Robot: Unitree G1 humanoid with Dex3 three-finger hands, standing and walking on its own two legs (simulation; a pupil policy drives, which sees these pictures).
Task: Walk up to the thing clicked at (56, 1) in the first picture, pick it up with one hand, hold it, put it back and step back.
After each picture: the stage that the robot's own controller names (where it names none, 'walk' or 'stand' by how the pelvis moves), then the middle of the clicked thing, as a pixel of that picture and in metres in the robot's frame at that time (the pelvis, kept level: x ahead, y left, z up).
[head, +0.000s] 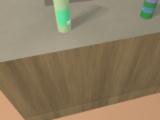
stand; (61, 6) +0.72 +0.12 +0.11
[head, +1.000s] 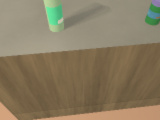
rise first; (52, 3) +0.65 +0.17 +0.13
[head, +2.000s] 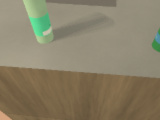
rise first; (37, 12) +0.55 +0.19 +0.14
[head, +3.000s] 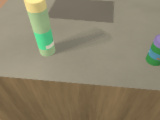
stand; (42, 28) +0.55 +0.19 +0.10
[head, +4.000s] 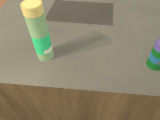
stand; (39, 33) +0.53 +0.20 +0.10
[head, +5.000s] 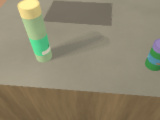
stand; (37, 34) +0.52 +0.20 +0.10
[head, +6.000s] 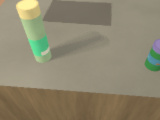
stand; (36, 34) +0.52 +0.21 +0.10
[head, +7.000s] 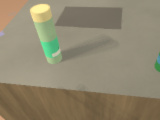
rise first; (48, 37) +0.52 +0.20 +0.11
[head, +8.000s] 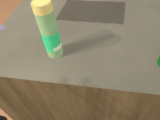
go down; (49, 31) +0.54 +0.20 +0.11
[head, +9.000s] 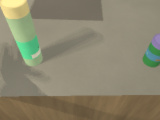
go down; (25, 35) +0.49 +0.19 +0.12
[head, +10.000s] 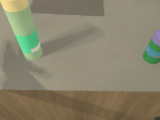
close in; (24, 29) +0.50 +0.19 +0.12
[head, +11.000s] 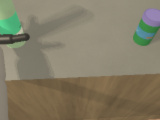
close; (3, 12) +0.53 +0.21 +0.15
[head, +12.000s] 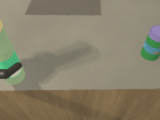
lift; (1, 53) +0.39 +0.24 +0.15
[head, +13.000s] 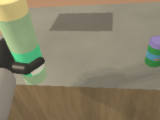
lift; (24, 45) +0.32 +0.17 +0.26
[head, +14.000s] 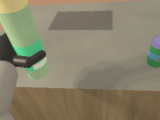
hold; (25, 39) +0.34 +0.17 +0.26
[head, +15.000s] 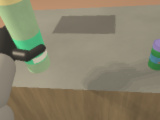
crouch; (25, 32) +0.33 +0.17 +0.29
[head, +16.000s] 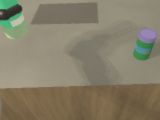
crouch; out of the picture +0.48 +0.20 +0.31
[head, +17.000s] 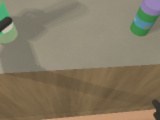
lower; out of the picture +0.52 +0.21 +0.17
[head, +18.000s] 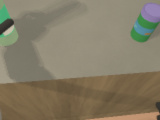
lower; out of the picture +0.52 +0.21 +0.16
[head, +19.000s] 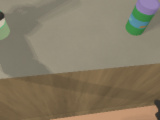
lower; out of the picture +0.54 +0.22 +0.17
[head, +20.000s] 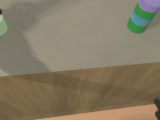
lower; out of the picture +0.55 +0.22 +0.17
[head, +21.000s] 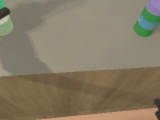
loosen; out of the picture +0.54 +0.22 +0.17
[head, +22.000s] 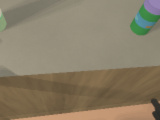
rise; out of the picture +0.54 +0.22 +0.17
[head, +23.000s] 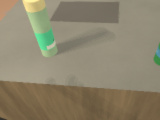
sink last; (42, 28) +0.54 +0.21 +0.14
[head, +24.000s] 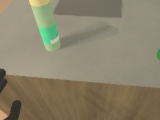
stand; (46, 23) +0.55 +0.20 +0.12
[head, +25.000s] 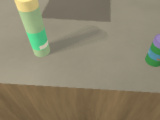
stand; (35, 28) +0.53 +0.21 +0.11
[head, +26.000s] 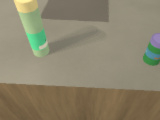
stand; (34, 28) +0.54 +0.21 +0.11
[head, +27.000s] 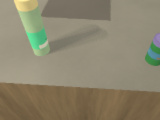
stand; (34, 27) +0.54 +0.22 +0.11
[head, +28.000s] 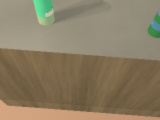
walk; out of the picture +0.64 +0.17 +0.12
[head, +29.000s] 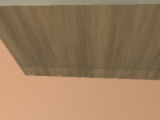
walk; out of the picture +0.99 +0.25 +0.13
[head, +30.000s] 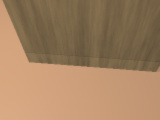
walk; out of the picture +1.25 +0.20 +0.12
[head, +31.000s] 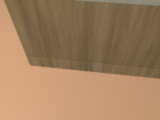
stand; out of the picture +1.19 +0.18 +0.10
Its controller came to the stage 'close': yes
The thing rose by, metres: 0.20
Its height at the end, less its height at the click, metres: +0.00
